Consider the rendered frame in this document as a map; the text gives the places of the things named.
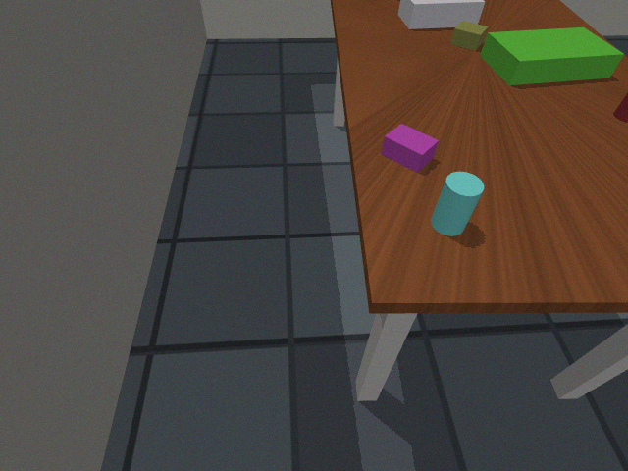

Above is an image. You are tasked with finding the table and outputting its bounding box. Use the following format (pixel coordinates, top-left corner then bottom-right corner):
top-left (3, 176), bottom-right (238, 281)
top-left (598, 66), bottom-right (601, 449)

top-left (331, 0), bottom-right (628, 401)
